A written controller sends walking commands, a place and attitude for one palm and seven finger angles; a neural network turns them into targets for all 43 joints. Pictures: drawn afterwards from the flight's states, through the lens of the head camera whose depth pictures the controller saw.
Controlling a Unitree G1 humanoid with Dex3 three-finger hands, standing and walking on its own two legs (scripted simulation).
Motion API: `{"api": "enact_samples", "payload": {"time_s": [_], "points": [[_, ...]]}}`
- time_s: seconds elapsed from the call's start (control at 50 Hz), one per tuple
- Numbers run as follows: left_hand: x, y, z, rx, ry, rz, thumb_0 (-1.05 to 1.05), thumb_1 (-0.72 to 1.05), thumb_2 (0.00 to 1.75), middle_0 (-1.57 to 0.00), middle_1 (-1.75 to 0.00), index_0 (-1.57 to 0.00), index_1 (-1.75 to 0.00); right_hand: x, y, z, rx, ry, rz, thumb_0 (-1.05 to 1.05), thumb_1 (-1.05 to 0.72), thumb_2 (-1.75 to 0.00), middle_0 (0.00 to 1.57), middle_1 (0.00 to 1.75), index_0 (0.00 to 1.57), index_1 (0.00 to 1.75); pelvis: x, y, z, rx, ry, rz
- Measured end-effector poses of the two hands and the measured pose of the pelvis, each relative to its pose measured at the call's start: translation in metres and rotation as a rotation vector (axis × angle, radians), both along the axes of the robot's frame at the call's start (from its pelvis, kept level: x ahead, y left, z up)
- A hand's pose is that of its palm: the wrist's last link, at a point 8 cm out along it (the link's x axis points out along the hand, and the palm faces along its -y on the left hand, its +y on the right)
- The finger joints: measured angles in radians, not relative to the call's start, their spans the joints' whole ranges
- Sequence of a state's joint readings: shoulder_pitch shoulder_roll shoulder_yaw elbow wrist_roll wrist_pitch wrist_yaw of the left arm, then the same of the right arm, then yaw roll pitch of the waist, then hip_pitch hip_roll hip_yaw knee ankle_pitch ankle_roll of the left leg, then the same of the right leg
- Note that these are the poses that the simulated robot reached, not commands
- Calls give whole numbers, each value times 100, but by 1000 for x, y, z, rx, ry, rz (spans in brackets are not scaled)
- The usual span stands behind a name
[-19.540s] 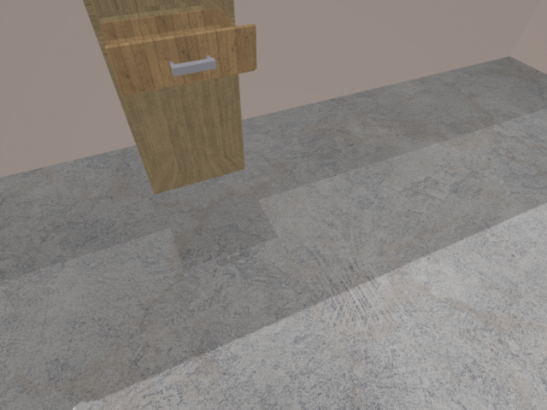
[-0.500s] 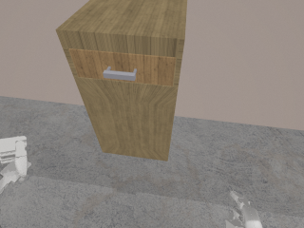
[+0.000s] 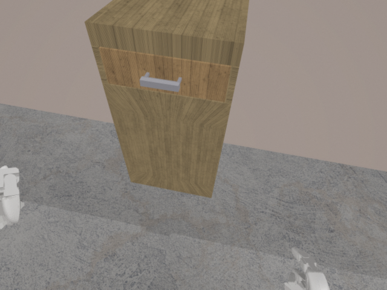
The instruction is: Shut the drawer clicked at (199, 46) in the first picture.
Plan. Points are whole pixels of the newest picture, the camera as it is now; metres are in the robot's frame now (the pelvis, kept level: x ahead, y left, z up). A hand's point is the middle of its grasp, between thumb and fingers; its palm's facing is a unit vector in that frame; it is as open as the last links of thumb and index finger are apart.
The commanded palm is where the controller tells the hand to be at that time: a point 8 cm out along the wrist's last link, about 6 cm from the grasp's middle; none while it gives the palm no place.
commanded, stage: step back with the hand held close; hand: left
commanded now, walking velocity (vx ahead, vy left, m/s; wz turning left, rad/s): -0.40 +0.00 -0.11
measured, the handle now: (161, 80) +0.74 +0.15 +0.02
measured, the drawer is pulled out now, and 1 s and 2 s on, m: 0.00 0.00 0.00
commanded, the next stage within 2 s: stop stepping back and stand still in 0.36 s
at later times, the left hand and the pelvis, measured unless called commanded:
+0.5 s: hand out of the picture +0.09 +0.25 +0.18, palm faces +0.34 -0.84 -0.43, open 3.3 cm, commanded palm +0.04 +0.29 +0.19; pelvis -0.11 +0.02 +0.01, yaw -5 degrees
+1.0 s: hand out of the picture +0.04 +0.26 +0.18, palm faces +0.29 -0.88 -0.39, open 3.3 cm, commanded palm -0.01 +0.30 +0.19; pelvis -0.18 +0.04 +0.00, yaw -8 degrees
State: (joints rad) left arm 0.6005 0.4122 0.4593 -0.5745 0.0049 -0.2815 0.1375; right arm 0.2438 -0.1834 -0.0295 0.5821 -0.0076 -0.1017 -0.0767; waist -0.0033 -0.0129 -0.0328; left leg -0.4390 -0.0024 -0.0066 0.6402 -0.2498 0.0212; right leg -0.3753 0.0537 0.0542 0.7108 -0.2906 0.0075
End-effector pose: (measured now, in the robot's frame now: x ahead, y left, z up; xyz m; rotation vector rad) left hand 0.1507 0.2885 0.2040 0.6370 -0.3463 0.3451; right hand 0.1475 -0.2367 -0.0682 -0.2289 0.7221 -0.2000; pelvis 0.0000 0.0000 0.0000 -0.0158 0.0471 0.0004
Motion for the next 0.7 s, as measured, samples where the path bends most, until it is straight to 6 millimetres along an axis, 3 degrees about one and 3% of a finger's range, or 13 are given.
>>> {"api": "enact_samples", "payload": {"time_s": [0.18,0.28,0.4,0.5,0.58,0.7], "points": [[-9,-28,-10,-66,58,-164,2,89,90,-140,-160,-141,-159,-22,-1,6,12,-6,-11,1,-90,-89,21,30,20,30,-40,2,4,-7,2,-27],[-34,-9,-2,-7,45,-192,2,89,90,-140,-160,-141,-159,-50,-1,17,-31,-18,-62,1,-90,-89,21,30,20,30,-59,15,4,-8,-14,-32],[-70,17,4,-23,14,-99,2,89,90,-140,-160,-141,-159,-85,11,24,-41,-43,-41,1,-91,-89,20,30,20,30,-86,22,10,-47,-16,-43],[-97,7,-5,-102,-4,-99,2,89,90,-140,-160,-141,-160,-112,19,18,-12,-48,-4,1,-90,-89,20,30,20,30,-114,19,7,-21,6,-92],[-106,-6,-12,-138,10,-170,2,89,90,-140,-160,-141,-160,-140,21,9,-8,-21,-19,1,-90,-89,21,30,20,30,-136,23,4,-25,-23,-121],[-111,7,-13,-154,-7,-180,2,89,90,-141,-160,-141,-159,-186,22,13,-33,-9,-112,1,-90,-89,21,30,20,30,-146,33,6,-4,-43,-112]]}}
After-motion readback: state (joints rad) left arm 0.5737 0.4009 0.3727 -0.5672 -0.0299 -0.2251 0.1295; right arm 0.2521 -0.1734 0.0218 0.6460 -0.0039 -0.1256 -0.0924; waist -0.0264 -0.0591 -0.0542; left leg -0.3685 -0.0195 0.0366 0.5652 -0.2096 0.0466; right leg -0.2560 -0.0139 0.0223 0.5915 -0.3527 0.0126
